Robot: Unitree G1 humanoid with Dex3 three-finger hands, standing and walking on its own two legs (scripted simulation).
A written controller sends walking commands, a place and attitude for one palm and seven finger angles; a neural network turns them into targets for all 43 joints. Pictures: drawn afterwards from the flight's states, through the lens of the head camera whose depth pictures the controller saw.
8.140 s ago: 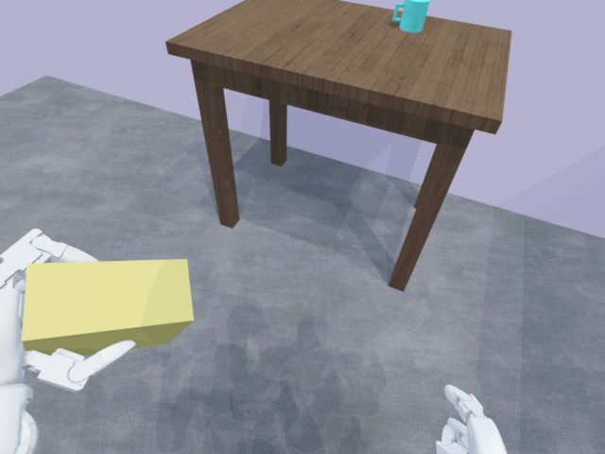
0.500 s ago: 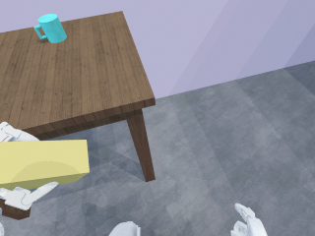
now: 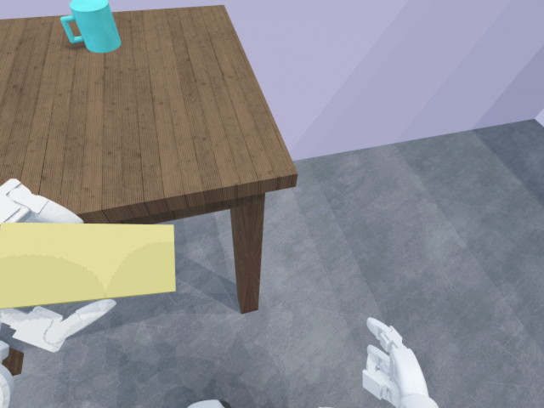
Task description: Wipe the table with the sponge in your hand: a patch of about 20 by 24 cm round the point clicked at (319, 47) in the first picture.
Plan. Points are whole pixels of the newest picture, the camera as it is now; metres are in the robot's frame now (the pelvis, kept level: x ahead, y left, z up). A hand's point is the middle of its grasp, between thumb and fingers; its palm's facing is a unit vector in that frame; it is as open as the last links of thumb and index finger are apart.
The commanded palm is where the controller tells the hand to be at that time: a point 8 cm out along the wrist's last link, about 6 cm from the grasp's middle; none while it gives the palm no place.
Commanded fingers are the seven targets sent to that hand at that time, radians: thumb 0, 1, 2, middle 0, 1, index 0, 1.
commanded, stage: come to a stop and stand still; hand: left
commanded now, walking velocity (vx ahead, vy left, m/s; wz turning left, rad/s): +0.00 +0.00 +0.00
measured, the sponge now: (115, 265) +0.23 +0.19 +0.15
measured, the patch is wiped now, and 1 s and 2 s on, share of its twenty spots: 0.00 0.00 0.00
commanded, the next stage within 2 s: look again from close up in 2.00 s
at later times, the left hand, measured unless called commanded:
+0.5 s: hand (81, 345) +0.15 +0.19 +0.17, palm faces +0.40 -0.82 -0.41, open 10.6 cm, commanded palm +0.10 +0.23 +0.18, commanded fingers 0.00 0.10 1.30 -1.20 -1.60 -1.20 -1.60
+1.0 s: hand out of the picture +0.10 +0.20 +0.16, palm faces +0.39 -0.83 -0.40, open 10.5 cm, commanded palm +0.05 +0.24 +0.18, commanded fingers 0.00 0.10 1.30 -1.20 -1.60 -1.20 -1.60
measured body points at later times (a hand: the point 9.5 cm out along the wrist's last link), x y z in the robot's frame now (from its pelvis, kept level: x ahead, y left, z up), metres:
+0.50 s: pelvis -0.06 -0.05 -0.01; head -0.05 -0.05 +0.44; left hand +0.12 +0.23 +0.19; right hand +0.09 -0.31 -0.09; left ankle -0.07 +0.07 -0.74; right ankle -0.02 -0.11 -0.74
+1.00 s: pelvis -0.11 -0.04 +0.00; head -0.10 -0.04 +0.45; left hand +0.08 +0.24 +0.18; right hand +0.04 -0.27 -0.10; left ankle -0.07 +0.07 -0.74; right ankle -0.02 -0.11 -0.74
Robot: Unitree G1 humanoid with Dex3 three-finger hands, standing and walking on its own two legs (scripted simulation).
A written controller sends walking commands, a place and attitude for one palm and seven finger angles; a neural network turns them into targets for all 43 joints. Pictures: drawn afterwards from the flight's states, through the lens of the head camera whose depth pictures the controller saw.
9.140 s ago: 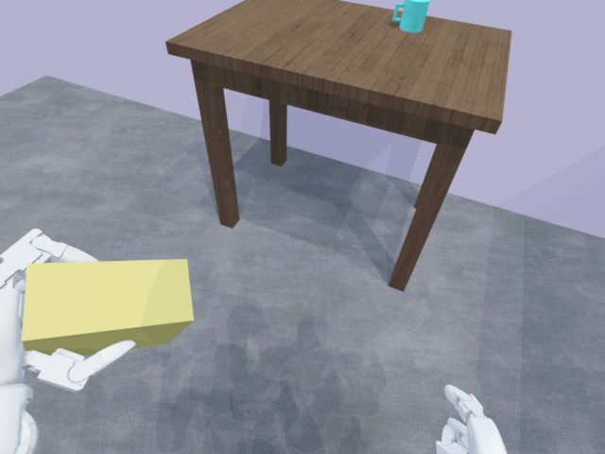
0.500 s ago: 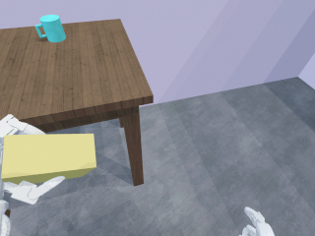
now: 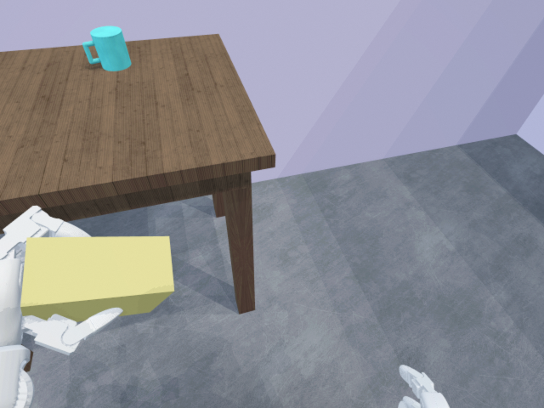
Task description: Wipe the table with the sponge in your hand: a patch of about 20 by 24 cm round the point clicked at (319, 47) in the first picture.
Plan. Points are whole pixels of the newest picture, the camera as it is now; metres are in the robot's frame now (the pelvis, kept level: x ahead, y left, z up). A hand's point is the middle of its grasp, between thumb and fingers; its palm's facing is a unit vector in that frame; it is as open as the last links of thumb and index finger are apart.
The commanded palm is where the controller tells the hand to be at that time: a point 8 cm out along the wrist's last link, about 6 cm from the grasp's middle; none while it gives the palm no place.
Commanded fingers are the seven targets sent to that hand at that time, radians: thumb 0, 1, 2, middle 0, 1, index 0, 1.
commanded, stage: come to a stop and stand still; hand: left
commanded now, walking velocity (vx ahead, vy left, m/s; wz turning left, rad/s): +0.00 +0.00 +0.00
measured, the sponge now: (121, 279) +0.23 +0.20 +0.13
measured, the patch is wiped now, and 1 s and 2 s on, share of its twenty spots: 0.00 0.00 0.00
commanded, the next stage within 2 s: look again from close up in 1.00 s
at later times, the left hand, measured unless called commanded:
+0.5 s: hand (64, 255) +0.24 +0.26 +0.16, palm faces +0.41 -0.82 -0.40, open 10.5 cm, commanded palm +0.19 +0.30 +0.18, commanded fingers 0.00 0.10 1.30 -1.20 -1.60 -1.20 -1.60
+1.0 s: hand (86, 239) +0.27 +0.25 +0.16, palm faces +0.38 -0.83 -0.41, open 10.5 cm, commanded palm +0.21 +0.29 +0.18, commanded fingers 0.00 0.10 1.30 -1.20 -1.60 -1.20 -1.60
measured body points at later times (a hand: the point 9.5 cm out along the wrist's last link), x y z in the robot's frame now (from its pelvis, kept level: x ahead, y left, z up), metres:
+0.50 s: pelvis +0.03 +0.02 +0.00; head +0.04 +0.02 +0.45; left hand +0.21 +0.30 +0.18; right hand +0.19 -0.21 -0.09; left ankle +0.04 +0.11 -0.74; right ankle +0.09 -0.07 -0.74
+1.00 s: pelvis +0.05 +0.01 +0.00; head +0.07 +0.01 +0.45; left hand +0.24 +0.29 +0.18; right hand +0.22 -0.23 -0.09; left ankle +0.04 +0.11 -0.74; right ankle +0.09 -0.07 -0.74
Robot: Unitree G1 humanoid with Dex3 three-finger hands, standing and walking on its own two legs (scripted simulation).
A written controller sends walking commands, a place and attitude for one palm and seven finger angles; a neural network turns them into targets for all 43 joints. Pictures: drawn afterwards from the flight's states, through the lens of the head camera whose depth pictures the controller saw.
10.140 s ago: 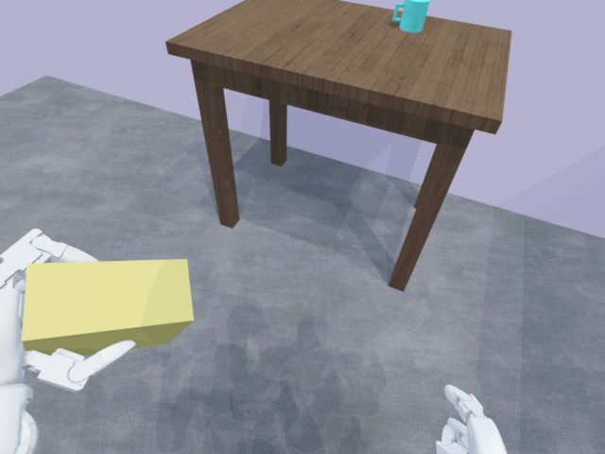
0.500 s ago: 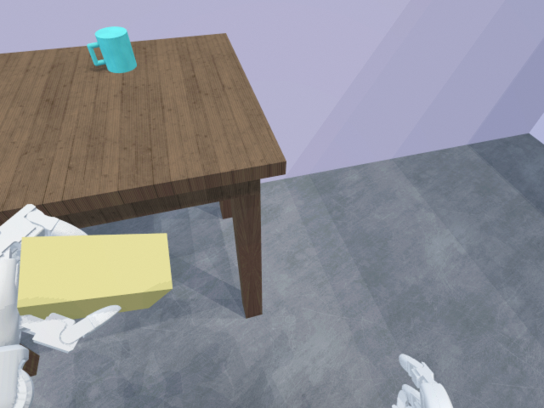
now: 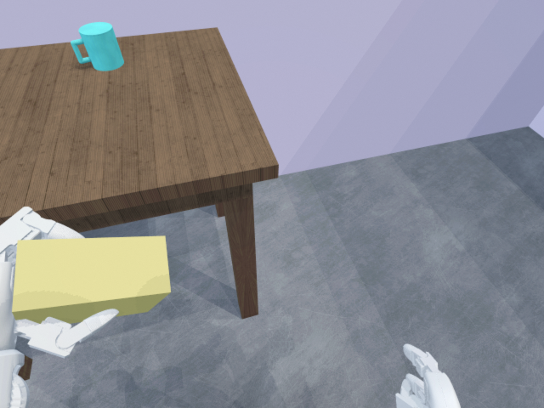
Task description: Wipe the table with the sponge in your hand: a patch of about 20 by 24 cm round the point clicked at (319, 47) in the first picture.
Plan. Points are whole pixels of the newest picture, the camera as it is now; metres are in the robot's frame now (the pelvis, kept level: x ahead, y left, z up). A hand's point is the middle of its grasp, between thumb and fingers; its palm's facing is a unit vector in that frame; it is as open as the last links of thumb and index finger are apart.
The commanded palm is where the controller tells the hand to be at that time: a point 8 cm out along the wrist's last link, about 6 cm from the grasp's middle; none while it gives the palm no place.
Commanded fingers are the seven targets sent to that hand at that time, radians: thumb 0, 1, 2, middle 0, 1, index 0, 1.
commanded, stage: look again from close up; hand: left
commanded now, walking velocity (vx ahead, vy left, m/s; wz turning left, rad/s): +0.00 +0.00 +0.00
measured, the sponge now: (117, 280) +0.23 +0.19 +0.13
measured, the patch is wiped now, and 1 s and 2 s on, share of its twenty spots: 0.00 0.00 0.00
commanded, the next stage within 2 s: shuffle to correct the standing spot in 0.36 s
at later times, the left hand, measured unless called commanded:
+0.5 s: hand (28, 295) +0.20 +0.28 +0.15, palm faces +0.34 -0.85 -0.41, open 10.5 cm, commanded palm +0.15 +0.30 +0.18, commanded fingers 0.00 0.10 1.30 -1.20 -1.60 -1.20 -1.60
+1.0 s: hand (37, 213) +0.30 +0.30 +0.17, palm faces +0.31 -0.87 -0.39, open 10.5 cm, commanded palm +0.23 +0.35 +0.18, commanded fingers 0.00 0.10 1.30 -1.20 -1.60 -1.20 -1.60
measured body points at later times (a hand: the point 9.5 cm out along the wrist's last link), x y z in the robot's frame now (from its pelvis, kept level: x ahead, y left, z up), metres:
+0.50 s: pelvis -0.02 +0.03 +0.00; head +0.00 +0.05 +0.45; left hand +0.18 +0.32 +0.17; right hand +0.14 -0.19 -0.07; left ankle -0.01 +0.10 -0.74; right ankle +0.03 -0.07 -0.74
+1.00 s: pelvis +0.06 +0.08 -0.02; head +0.08 +0.10 +0.43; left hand +0.27 +0.35 +0.19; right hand +0.22 -0.16 -0.08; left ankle +0.00 +0.12 -0.70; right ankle +0.04 -0.06 -0.74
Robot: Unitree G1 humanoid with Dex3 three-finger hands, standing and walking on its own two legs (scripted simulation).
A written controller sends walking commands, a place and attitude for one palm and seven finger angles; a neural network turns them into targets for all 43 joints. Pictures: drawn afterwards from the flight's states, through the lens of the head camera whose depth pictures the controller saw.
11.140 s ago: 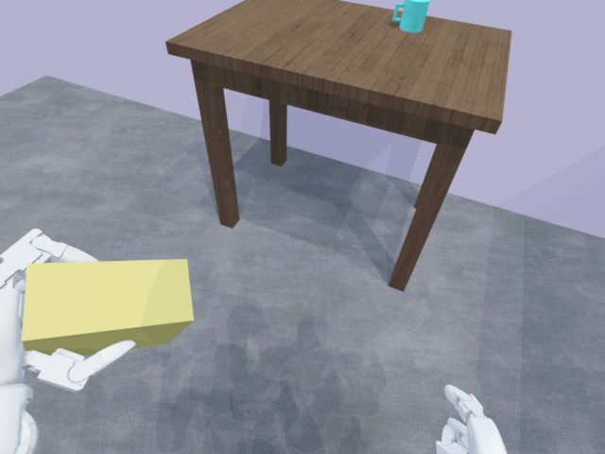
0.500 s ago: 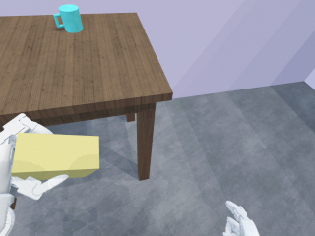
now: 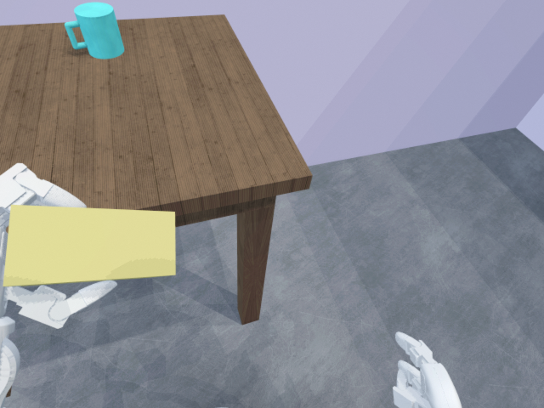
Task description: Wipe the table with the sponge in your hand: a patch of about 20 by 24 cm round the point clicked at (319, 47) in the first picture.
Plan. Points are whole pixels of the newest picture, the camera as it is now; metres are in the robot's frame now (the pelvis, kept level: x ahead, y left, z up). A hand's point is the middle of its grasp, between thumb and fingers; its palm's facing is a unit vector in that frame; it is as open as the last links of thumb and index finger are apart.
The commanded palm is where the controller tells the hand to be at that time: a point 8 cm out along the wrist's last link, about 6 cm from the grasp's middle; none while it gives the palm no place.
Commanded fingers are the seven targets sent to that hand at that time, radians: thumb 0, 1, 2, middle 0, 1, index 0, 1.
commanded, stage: shuffle to correct the standing spot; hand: left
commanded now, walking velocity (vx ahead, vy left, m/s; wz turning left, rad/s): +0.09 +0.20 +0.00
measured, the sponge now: (118, 248) +0.25 +0.19 +0.16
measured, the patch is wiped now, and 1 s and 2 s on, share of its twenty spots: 0.00 0.00 0.00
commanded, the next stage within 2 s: come to a stop and stand still in 2.00 s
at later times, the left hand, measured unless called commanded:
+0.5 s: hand (2, 189) +0.28 +0.31 +0.20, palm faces +0.28 -0.79 -0.54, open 10.5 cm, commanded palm +0.23 +0.37 +0.20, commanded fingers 0.00 0.10 1.30 -1.20 -1.60 -1.20 -1.60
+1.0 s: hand out of the picture +0.28 +0.42 +0.21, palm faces +0.41 -0.76 -0.50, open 10.5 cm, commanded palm +0.23 +0.46 +0.20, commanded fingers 0.00 0.10 1.30 -1.20 -1.60 -1.20 -1.60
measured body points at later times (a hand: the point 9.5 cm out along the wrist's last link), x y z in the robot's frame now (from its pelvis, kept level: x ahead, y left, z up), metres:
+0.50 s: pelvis +0.05 +0.10 +0.01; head +0.09 +0.08 +0.45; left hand +0.26 +0.35 +0.23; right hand +0.18 -0.13 -0.11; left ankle +0.06 +0.22 -0.64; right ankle +0.04 -0.01 -0.72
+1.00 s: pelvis +0.06 +0.18 +0.01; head +0.08 +0.16 +0.46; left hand +0.25 +0.46 +0.24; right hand +0.23 -0.03 -0.09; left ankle +0.05 +0.31 -0.65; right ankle +0.07 +0.11 -0.72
